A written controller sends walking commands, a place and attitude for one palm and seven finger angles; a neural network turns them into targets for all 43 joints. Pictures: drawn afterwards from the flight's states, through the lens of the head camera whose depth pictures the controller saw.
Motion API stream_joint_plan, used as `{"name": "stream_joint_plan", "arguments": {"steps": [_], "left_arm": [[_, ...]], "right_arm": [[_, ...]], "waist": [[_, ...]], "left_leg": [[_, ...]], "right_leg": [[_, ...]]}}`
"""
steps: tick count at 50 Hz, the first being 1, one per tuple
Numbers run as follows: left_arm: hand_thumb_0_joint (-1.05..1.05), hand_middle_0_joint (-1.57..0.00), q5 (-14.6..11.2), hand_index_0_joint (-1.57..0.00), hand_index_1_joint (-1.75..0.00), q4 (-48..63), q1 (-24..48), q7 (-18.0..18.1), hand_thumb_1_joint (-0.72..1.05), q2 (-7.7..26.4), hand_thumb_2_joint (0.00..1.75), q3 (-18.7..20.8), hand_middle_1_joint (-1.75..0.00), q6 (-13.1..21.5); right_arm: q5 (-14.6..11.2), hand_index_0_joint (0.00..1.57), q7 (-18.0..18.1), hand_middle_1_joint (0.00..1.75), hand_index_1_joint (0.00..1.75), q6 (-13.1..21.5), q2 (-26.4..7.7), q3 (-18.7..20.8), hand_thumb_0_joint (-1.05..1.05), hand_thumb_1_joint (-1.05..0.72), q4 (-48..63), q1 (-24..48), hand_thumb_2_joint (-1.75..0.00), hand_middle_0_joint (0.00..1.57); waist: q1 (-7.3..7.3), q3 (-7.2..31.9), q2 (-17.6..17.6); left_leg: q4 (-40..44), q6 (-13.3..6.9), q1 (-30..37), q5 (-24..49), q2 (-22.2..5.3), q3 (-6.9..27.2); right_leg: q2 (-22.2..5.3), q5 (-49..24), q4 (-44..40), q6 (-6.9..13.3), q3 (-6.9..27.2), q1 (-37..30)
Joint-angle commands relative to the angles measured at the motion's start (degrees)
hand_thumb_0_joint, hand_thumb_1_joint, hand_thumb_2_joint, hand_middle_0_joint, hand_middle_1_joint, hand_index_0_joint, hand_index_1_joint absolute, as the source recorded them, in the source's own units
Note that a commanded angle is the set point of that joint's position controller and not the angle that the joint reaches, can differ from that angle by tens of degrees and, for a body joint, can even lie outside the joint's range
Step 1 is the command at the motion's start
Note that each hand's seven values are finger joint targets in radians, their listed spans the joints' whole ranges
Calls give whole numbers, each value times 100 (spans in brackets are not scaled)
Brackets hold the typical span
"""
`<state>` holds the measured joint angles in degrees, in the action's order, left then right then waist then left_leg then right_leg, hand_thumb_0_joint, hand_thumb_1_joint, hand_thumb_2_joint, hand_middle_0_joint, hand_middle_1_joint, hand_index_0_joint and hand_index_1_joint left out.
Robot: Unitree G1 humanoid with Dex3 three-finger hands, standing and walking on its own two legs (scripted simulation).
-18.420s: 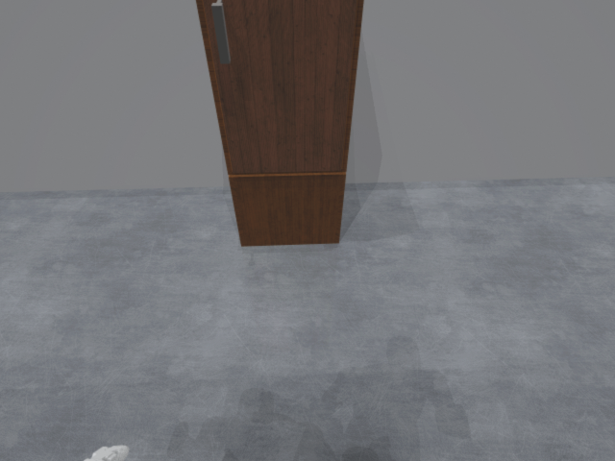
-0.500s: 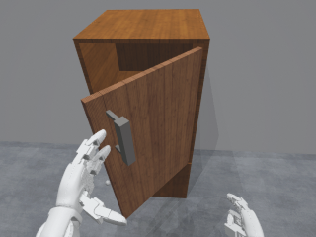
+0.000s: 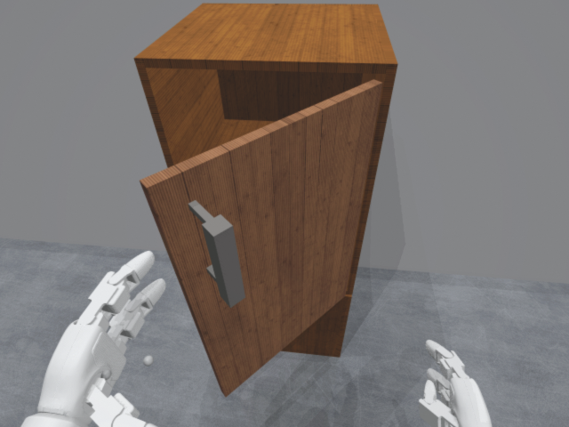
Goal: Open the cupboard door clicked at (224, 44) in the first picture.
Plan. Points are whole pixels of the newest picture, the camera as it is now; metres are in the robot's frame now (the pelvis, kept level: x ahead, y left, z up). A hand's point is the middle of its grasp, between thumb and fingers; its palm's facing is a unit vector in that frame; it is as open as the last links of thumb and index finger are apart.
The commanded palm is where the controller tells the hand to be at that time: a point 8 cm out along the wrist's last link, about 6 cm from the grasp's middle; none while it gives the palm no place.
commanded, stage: draw the hand back to the body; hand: left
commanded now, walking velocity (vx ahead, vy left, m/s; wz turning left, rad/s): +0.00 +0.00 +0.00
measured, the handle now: (215, 254) +0.28 +0.13 +0.15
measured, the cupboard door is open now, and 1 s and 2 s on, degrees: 48 48 48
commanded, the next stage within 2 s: step back with the hand held close in 1.48 s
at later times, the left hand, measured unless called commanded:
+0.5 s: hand (99, 344) +0.16 +0.21 +0.15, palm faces +0.15 -0.97 -0.21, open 15.7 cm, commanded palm +0.12 +0.26 +0.16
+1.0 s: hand (72, 289) +0.21 +0.27 +0.16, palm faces +0.35 -0.86 -0.37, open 10.3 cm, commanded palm +0.16 +0.32 +0.18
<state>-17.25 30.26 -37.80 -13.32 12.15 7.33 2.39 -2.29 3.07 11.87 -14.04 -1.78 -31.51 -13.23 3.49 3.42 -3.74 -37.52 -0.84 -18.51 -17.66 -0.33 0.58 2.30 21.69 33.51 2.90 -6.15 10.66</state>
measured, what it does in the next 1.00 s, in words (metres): stands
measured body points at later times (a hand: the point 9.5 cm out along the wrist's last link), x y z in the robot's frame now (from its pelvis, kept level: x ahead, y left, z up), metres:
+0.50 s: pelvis -0.02 +0.02 +0.01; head -0.05 +0.01 +0.46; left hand +0.14 +0.26 +0.16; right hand +0.18 -0.19 -0.05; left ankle +0.03 +0.11 -0.73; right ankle -0.04 -0.08 -0.73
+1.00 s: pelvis +0.01 +0.03 +0.02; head -0.01 +0.02 +0.47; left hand +0.18 +0.31 +0.18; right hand +0.19 -0.19 -0.06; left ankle +0.03 +0.11 -0.73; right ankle -0.04 -0.08 -0.73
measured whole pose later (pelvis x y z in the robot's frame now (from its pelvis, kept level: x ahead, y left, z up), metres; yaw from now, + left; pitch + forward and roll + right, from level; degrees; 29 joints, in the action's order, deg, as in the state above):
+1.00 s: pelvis +0.01 +0.03 +0.02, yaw -3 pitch -4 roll -1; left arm -3.7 23.8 -29.0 6.4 19.2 15.4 4.8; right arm 0.3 3.7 5.2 -12.8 -2.0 -36.4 -11.0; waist 3.5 -1.3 -2.5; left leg -23.4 -3.2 -6.9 -12.3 1.7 -3.4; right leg 0.4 15.2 20.1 0.4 -2.0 0.5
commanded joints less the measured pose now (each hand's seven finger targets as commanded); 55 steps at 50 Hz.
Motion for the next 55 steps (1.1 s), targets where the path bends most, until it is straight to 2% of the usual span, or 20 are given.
{"name": "stream_joint_plan", "arguments": {"steps": [1, 4, 5, 7, 8, 15, 20, 21, 22, 23, 24, 26, 28, 29, 34, 39, 40, 45, 53, 55], "left_arm": [[0, -15, -25, -15, -30, 1211, 403, 60, -50, 798, 30, 619, -30, 373], [0, -15, -143, -15, -30, 856, 487, 79, -50, 929, 30, 953, -30, 148], [0, -15, -185, -15, -30, 947, 599, 44, -50, 805, 30, 808, -30, 91], [0, -15, -260, -15, -30, 1011, 722, 8, -50, 857, 30, 901, -30, -7], [0, -15, -273, -15, -30, 1101, 764, -28, -50, 838, 30, 855, -30, -45], [0, -15, -243, -15, -30, 1182, 922, -51, -50, 1042, 30, 982, -30, -167], [0, -16, -251, -16, -30, 1046, 1182, 36, -32, 1088, 37, 1121, -30, -329], [0, -16, 717, -16, -30, 1506, 1368, 881, -29, 1759, 39, 1155, -30, 72], [0, -16, 784, -16, -30, 1069, 924, 1214, -26, 1269, 40, 956, -30, 128], [0, -16, 826, -16, -30, 852, 703, 1347, -22, 1073, 42, 810, -30, 124], [0, -16, 954, -16, -30, 1012, 798, 1477, -18, 1168, 43, 835, -30, 187], [0, -16, 1115, -16, -30, 1137, 939, 1687, -12, 1187, 47, 748, -30, 335], [0, -17, 1253, -17, -30, 1231, 1011, 1854, -5, 1240, 50, 757, -30, 451], [0, -17, 1299, -17, -30, 1117, 1059, 1936, -1, 1368, 51, 853, -30, 472], [0, -17, 1395, -17, -30, 947, 1074, 2095, 17, 1507, 58, 1068, -30, 577], [0, -18, 1406, -18, -30, 642, 1044, 2104, 34, 1456, 66, 1161, -30, 612], [0, -18, 1400, -18, -30, 686, 1094, 2091, 37, 1413, 68, 1139, -30, 614], [0, -19, 1386, -19, -30, 591, 1199, 2097, 55, 1549, 75, 1361, -30, 611], [0, -20, 1347, -20, -30, 497, 1601, 2095, 83, 1819, 87, 1771, -30, 588], [0, -20, 1330, -20, -30, 353, 1663, 2103, 90, 1872, 90, 1848, -30, 553]], "right_arm": [[-46, 20, 65, 30, 30, 424, -449, 162, 0, -90, 1006, 802, -90, 20], [-72, 20, 119, 30, 30, 358, -443, 146, 0, -90, 952, 906, -90, 20], [-73, 20, 135, 30, 30, 345, -455, 109, 0, -90, 1001, 934, -90, 20], [-87, 20, 166, 30, 30, 356, -465, 103, 0, -90, 1007, 952, -90, 20], [-91, 20, 158, 30, 30, 377, -471, 83, 0, -90, 1014, 970, -90, 20], [-98, 20, 148, 30, 30, 490, -514, 61, 0, -90, 949, 971, -90, 20], [-109, 20, 172, 30, 30, 467, -533, 52, 0, -90, 903, 1011, -90, 20], [34, 20, 269, 30, 30, 401, -434, 2, 0, -90, 958, 1176, -90, 20], [111, 20, 309, 30, 30, 351, -376, 3, 0, -90, 870, 1102, -90, 20], [110, 20, 298, 30, 30, 285, -358, 6, 0, -90, 859, 1053, -90, 20], [119, 20, 284, 30, 30, 226, -406, 40, 0, -90, 830, 1059, -90, 20], [161, 20, 270, 30, 30, 147, -411, 35, 0, -90, 799, 1040, -90, 20], [201, 20, 250, 30, 30, 119, -439, 58, 0, -90, 752, 997, -90, 20], [217, 20, 254, 30, 30, 102, -462, 67, 0, -90, 692, 1000, -90, 20], [241, 20, 248, 30, 30, -9, -493, 134, 0, -90, 597, 1041, -90, 20], [235, 20, 196, 30, 30, -158, -513, 174, 0, -90, 492, 1071, -90, 20], [229, 20, 181, 30, 30, -185, -522, 180, 0, -90, 502, 1064, -90, 20], [233, 20, 137, 30, 30, -294, -535, 208, 0, -90, 488, 1054, -90, 20], [220, 20, 96, 30, 30, -465, -548, 262, 0, -90, 443, 974, -90, 20], [228, 20, 97, 30, 30, -499, -562, 269, 0, -90, 429, 971, -90, 20]], "waist": [[-20, 129, 238], [50, 38, 453], [7, 24, 396], [15, 105, 356], [20, 146, 144], [7, 75, 190], [12, -48, 131], [129, -471, 218], [41, -685, 256], [12, -759, 408], [26, -652, 345], [-13, -558, -96], [-13, -327, -279], [-7, -380, -180], [17, -167, 185], [21, -296, 168], [11, -269, 19], [44, -265, 156], [37, 18, -165], [39, 37, -76]], "left_leg": [[349, -152, 657, 1204, 77, 177], [409, -127, 594, 1050, 53, 202], [459, -134, 624, 1015, 53, 199], [489, -129, 701, 1052, 52, 202], [508, -127, 766, 1066, 55, 197], [671, -119, 782, 975, 34, 255], [891, -87, 773, 590, 19, 316], [1031, -70, 685, 359, 9, 274], [1068, -39, 717, 216, 9, 222], [1091, -34, 727, 99, 7, 211], [1110, -56, 857, 131, -10, 185], [1273, -48, 1022, 75, -20, 148], [1439, -45, 1226, 141, -52, 181], [1495, -47, 1197, 142, -61, 185], [1679, -64, 1431, 568, -114, 202], [1760, -55, 1533, 1010, -156, 195], [1798, -38, 1566, 1060, -173, 200], [1833, -6, 1580, 1462, -199, 218], [1719, 34, 1799, 2150, -217, 141], [1691, 16, 1797, 2291, -209, 126]], "right_leg": [[-166, -1839, -656, -270, 473, 686], [-140, -1543, -782, -256, 489, 639], [-157, -1497, -802, -270, 483, 664], [-146, -1544, -813, -277, 460, 618], [-135, -1539, -814, -264, 439, 623], [-73, -1315, -874, -223, 322, 625], [-46, -740, -998, -202, 249, 669], [-132, -466, -1460, -144, 615, 661], [-210, -212, -1638, -125, 657, 723], [-240, -28, -1711, -136, 662, 786], [-245, -55, -1777, -122, 698, 688], [-266, -47, -1782, -123, 683, 536], [-246, -224, -1729, -109, 632, 338], [-240, -251, -1760, -109, 621, 249], [-213, -636, -1748, -117, 577, -93], [-192, -1035, -1764, -100, 570, -213], [-198, -1081, -1731, -106, 573, -235], [-166, -1402, -1680, -98, 538, -389], [-180, -1920, -1637, -101, 563, -515], [-190, -2063, -1638, -104, 563, -542]]}}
